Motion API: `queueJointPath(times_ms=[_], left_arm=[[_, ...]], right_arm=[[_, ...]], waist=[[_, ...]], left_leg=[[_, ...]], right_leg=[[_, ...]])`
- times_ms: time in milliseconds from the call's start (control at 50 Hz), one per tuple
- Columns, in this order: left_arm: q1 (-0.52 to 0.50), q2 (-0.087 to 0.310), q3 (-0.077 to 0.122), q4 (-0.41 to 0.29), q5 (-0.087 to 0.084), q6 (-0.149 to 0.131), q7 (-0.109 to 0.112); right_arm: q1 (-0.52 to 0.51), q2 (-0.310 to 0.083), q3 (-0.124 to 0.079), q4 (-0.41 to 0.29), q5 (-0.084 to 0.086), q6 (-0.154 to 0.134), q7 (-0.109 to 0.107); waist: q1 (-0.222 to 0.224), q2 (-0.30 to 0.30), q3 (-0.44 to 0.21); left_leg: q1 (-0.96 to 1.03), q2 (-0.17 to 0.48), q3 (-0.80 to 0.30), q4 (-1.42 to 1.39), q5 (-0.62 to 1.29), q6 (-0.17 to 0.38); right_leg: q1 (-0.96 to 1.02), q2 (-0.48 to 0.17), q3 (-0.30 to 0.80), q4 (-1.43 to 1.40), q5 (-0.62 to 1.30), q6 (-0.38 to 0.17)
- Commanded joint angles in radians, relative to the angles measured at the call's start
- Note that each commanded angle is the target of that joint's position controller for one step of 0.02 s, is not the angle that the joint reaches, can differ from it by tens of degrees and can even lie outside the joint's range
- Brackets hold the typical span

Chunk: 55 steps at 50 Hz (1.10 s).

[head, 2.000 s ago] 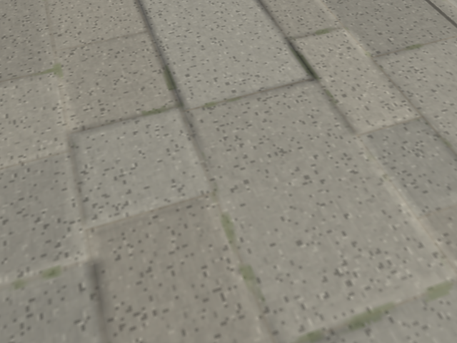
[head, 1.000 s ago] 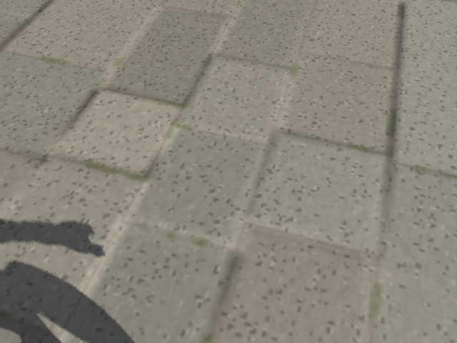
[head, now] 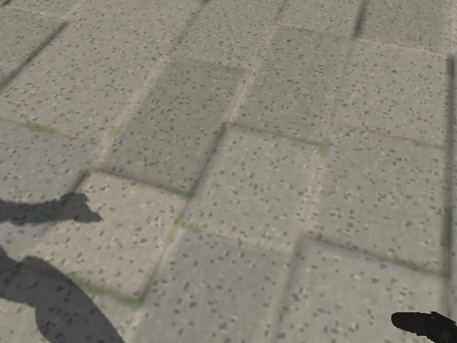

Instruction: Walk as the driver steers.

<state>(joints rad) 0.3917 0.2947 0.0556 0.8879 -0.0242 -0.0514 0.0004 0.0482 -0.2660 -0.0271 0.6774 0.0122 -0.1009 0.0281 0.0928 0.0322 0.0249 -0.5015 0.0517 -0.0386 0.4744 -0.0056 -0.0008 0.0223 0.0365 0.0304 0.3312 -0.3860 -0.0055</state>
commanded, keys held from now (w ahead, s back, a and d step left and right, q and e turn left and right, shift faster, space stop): w+e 1.00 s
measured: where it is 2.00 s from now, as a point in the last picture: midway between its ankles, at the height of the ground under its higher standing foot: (398, 214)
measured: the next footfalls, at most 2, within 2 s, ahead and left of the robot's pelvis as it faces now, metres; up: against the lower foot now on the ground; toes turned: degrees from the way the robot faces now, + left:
left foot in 0.02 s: +0.18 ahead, +0.13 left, +0.00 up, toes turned -1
right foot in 0.52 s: +0.41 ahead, -0.17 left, +0.00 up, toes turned -21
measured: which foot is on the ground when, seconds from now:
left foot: up 0.00-0.00, down 0.02-0.52, up 0.54-1.00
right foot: down 0.00-0.02, up 0.04-0.50, down 0.52-1.00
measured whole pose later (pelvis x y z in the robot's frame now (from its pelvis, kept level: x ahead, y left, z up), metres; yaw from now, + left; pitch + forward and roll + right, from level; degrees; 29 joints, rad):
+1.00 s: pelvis +0.53 -0.13 +0.00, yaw -35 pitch +2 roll +0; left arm 0.39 0.30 0.08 0.74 -0.02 -0.03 0.02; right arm 0.01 -0.28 -0.04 0.69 0.00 -0.12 0.03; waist 0.09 0.04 0.02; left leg -0.50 0.00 -0.08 0.47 0.00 -0.02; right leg -0.05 0.11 0.21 0.44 -0.41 -0.07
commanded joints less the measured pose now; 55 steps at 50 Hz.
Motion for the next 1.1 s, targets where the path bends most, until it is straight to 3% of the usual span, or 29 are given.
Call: queueJointPath(times_ms=[20, 40, 60, 80, 100, 120, 160, 220, 340, 440, 480, 520, 540, 560, 580, 600, 620, 640, 660, 720, 820, 920, 980, 1000, 1020, 1040, 1060, 1080, 1100], left_arm=[[-0.041, 0.088, 0.009, -0.078, 0.026, -0.001, 0.004], [0.106, -0.027, -0.023, -0.103, 0.016, -0.020, -0.001], [0.072, 0.064, -0.005, -0.089, -0.015, -0.028, -0.001], [-0.031, 0.143, 0.019, -0.115, -0.032, -0.029, 0.002], [-0.090, 0.141, 0.021, -0.130, -0.024, -0.026, 0.006], [-0.111, 0.130, 0.025, -0.138, -0.009, -0.021, 0.006], [-0.087, 0.095, 0.028, -0.139, -0.011, 0.002, -0.001], [-0.120, 0.050, 0.022, -0.167, -0.005, 0.030, -0.003], [-0.277, 0.025, 0.008, -0.227, 0.003, 0.023, -0.036], [-0.379, 0.048, 0.014, -0.288, 0.004, 0.027, -0.057], [-0.331, 0.080, 0.032, -0.293, 0.007, 0.033, -0.058], [-0.062, 0.166, 0.086, -0.224, 0.000, 0.042, -0.044], [0.074, 0.263, 0.119, -0.193, -0.007, 0.053, -0.021], [0.007, 0.343, 0.117, -0.223, -0.006, 0.035, -0.025], [0.016, 0.247, 0.090, -0.244, -0.003, 0.015, -0.036], [-0.016, 0.200, 0.076, -0.233, 0.003, -0.001, -0.039], [-0.073, 0.172, 0.066, -0.238, 0.001, -0.009, -0.038], [-0.136, 0.142, 0.057, -0.249, 0.006, -0.010, -0.034], [-0.169, 0.122, 0.048, -0.266, 0.019, -0.010, -0.028], [-0.155, 0.137, 0.052, -0.263, 0.015, -0.017, -0.011], [-0.079, 0.159, 0.059, -0.232, 0.004, -0.006, 0.016], [-0.008, 0.154, 0.061, -0.197, -0.004, 0.007, 0.022], [-0.021, 0.155, 0.065, -0.195, -0.001, 0.018, 0.027], [-0.039, 0.141, 0.060, -0.201, 0.000, 0.021, 0.026], [-0.046, 0.099, 0.044, -0.212, 0.006, 0.020, 0.021], [-0.022, 0.042, 0.022, -0.233, 0.029, 0.018, 0.020], [0.123, 0.014, 0.012, -0.260, -0.014, 0.008, 0.019], [0.091, 0.129, 0.030, -0.223, -0.024, 0.010, 0.023], [-0.025, 0.173, 0.044, -0.237, -0.014, 0.015, 0.021]], right_arm=[[0.334, -0.239, -0.090, 0.011, -0.018, -0.017, -0.018], [0.393, -0.329, -0.111, 0.032, -0.027, -0.004, -0.017], [0.408, -0.232, -0.090, 0.031, -0.022, -0.002, -0.014], [0.343, -0.172, -0.071, 0.025, -0.019, -0.003, -0.018], [0.272, -0.144, -0.060, 0.021, -0.021, -0.004, -0.019], [0.223, -0.114, -0.052, 0.025, -0.022, -0.005, -0.019], [0.174, -0.092, -0.049, 0.035, -0.028, -0.015, -0.020], [0.164, -0.118, -0.063, 0.058, -0.022, -0.026, -0.025], [0.187, -0.174, -0.082, 0.091, -0.018, -0.010, -0.040], [0.235, -0.213, -0.099, 0.125, 0.010, 0.020, -0.040], [0.222, -0.244, -0.109, 0.123, 0.022, 0.034, -0.043], [0.202, -0.233, -0.102, 0.115, 0.028, 0.048, -0.044], [0.232, -0.164, -0.076, 0.094, -0.012, 0.042, -0.046], [0.303, -0.049, -0.038, 0.037, -0.033, 0.013, -0.037], [0.177, -0.148, -0.053, 0.027, 0.009, -0.019, -0.027], [0.113, -0.176, -0.060, 0.002, 0.036, -0.036, -0.022], [0.113, -0.166, -0.057, 0.013, 0.018, -0.044, -0.030], [0.122, -0.170, -0.063, 0.024, -0.010, -0.044, -0.037], [0.142, -0.174, -0.067, 0.030, -0.017, -0.034, -0.036], [0.137, -0.140, -0.062, 0.022, -0.029, -0.005, -0.034], [-0.043, -0.087, -0.039, -0.029, -0.023, -0.004, -0.025], [-0.135, -0.114, -0.044, -0.064, -0.006, -0.022, -0.001], [-0.078, -0.146, -0.059, -0.056, -0.003, -0.035, 0.003], [0.002, -0.160, -0.070, -0.035, -0.005, -0.040, -0.002], [0.115, -0.193, -0.085, -0.017, -0.019, -0.045, -0.009], [0.271, -0.251, -0.098, -0.005, -0.027, -0.041, -0.018], [0.315, -0.300, -0.110, 0.034, -0.031, -0.028, -0.007], [0.269, -0.186, -0.085, 0.008, -0.008, -0.023, -0.004], [0.227, -0.132, -0.071, 0.000, -0.007, -0.015, -0.011]], waist=[[-0.224, -0.022, -0.248], [-0.159, 0.267, -0.394], [-0.197, 0.232, -0.397], [-0.205, 0.142, -0.243], [-0.182, 0.083, -0.161], [-0.157, 0.074, -0.097], [-0.111, 0.099, -0.053], [-0.094, 0.055, -0.004], [-0.139, 0.016, 0.040], [-0.154, 0.016, 0.069], [-0.108, 0.044, 0.017], [0.042, 0.023, -0.129], [0.072, -0.137, -0.210], [-0.058, -0.324, -0.317], [0.026, -0.173, -0.341], [0.017, -0.139, -0.201], [-0.027, -0.061, -0.132], [-0.068, -0.050, -0.091], [-0.097, -0.071, -0.084], [-0.110, -0.066, -0.068], [-0.045, -0.097, -0.016], [-0.014, -0.116, -0.002], [-0.052, -0.158, -0.014], [-0.096, -0.164, -0.045], [-0.153, -0.137, -0.143], [-0.197, 0.005, -0.302], [-0.115, 0.366, -0.370], [-0.142, 0.196, -0.266], [-0.169, 0.098, -0.146]], left_leg=[[0.553, 0.132, -0.114, 0.027, -0.069, 0.099], [0.903, 0.378, -0.548, -0.041, -0.234, 0.250], [0.874, 0.376, -0.694, -0.160, -0.423, 0.253], [0.761, 0.339, -0.533, -0.176, -0.436, 0.206], [0.637, 0.302, -0.406, -0.190, -0.327, 0.183], [0.533, 0.268, -0.312, -0.219, -0.232, 0.179], [0.419, 0.225, -0.178, -0.279, -0.136, 0.167], [0.373, 0.234, -0.061, -0.331, -0.023, 0.188], [0.411, 0.208, 0.144, -0.354, 0.039, 0.167], [0.553, 0.248, 0.210, -0.283, 0.147, 0.134], [0.588, 0.248, 0.240, -0.146, 0.465, 0.113], [0.480, 0.188, 0.290, 0.227, 0.587, 0.064], [0.207, 0.131, 0.293, 0.562, 0.134, 0.010], [-0.177, -0.081, 0.115, 0.855, -0.621, -0.041], [-0.280, -0.053, -0.054, 0.925, -0.590, -0.021], [-0.345, -0.014, -0.041, 0.889, -0.485, 0.004], [-0.297, 0.031, -0.043, 0.808, -0.398, 0.013], [-0.223, 0.060, -0.047, 0.721, -0.342, 0.006], [-0.158, 0.076, -0.056, 0.684, -0.303, 0.001], [-0.114, 0.064, -0.030, 0.566, -0.239, -0.042], [-0.081, -0.002, -0.017, 0.200, 0.055, -0.076], [-0.021, -0.043, -0.043, 0.029, 0.086, -0.051], [0.053, -0.050, -0.045, -0.002, -0.044, -0.011], [0.163, -0.058, -0.023, -0.040, -0.045, 0.013], [0.369, 0.003, -0.062, -0.035, -0.044, 0.059], [0.644, 0.184, -0.256, -0.012, -0.097, 0.113], [0.879, 0.375, -0.752, -0.137, -0.358, 0.269], [0.807, 0.358, -0.741, -0.178, -0.549, 0.236], [0.682, 0.312, -0.554, -0.186, -0.499, 0.191]], right_leg=[[-0.242, -0.138, 0.084, 0.436, 0.380, -0.089], [-0.625, 0.017, 0.001, 0.795, -0.128, -0.018], [-0.738, -0.015, 0.107, 0.934, -0.192, -0.017], [-0.794, -0.061, 0.105, 0.972, -0.110, -0.025], [-0.776, -0.105, 0.078, 0.955, -0.027, -0.023], [-0.750, -0.131, 0.081, 0.908, 0.030, -0.018], [-0.660, -0.164, 0.081, 0.850, 0.089, -0.011], [-0.686, -0.175, 0.070, 0.771, 0.140, 0.007], [-0.670, -0.159, -0.001, 0.445, 0.399, 0.005], [-0.668, -0.128, -0.061, 0.320, 0.317, -0.049], [-0.561, -0.067, -0.117, 0.314, 0.213, -0.090], [-0.184, 0.029, -0.152, 0.243, 0.240, -0.155], [0.105, -0.119, 0.103, 0.223, 0.265, -0.220], [0.336, -0.329, 0.702, 0.059, 0.000, -0.408], [0.335, -0.362, 0.780, -0.061, -0.082, -0.390], [0.236, -0.341, 0.648, -0.072, -0.014, -0.350], [0.098, -0.296, 0.531, -0.061, 0.097, -0.314], [-0.025, -0.256, 0.438, -0.063, 0.212, -0.290], [-0.098, -0.230, 0.391, -0.083, 0.283, -0.284], [-0.194, -0.198, 0.304, -0.114, 0.446, -0.296], [-0.249, -0.124, 0.222, -0.105, 0.373, -0.230], [-0.179, -0.160, 0.318, -0.026, 0.292, -0.204], [-0.120, -0.184, 0.391, 0.065, 0.348, -0.182], [-0.131, -0.157, 0.386, 0.127, 0.403, -0.163], [-0.183, -0.102, 0.340, 0.294, 0.417, -0.131], [-0.332, -0.020, 0.238, 0.586, 0.177, -0.088], [-0.695, 0.076, 0.158, 0.872, -0.235, -0.034], [-0.791, -0.013, 0.185, 0.978, -0.172, -0.019], [-0.805, -0.045, 0.151, 0.984, -0.074, -0.013]])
